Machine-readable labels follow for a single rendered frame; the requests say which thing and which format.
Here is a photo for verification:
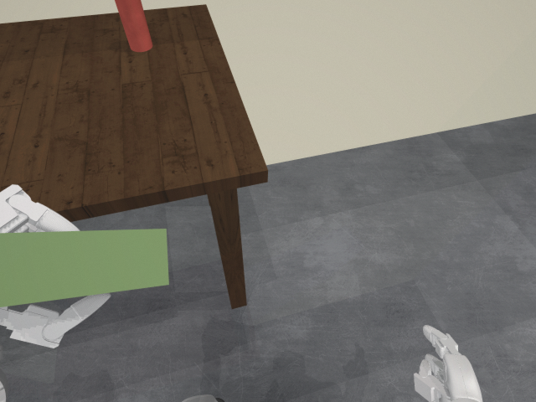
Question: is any left robot hand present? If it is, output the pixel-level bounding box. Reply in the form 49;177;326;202
0;184;111;348

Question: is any sponge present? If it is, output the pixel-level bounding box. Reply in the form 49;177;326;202
0;229;169;307

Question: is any table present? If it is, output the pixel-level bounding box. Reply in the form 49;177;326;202
0;4;268;309

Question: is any right robot hand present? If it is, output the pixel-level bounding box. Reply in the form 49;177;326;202
414;325;482;402

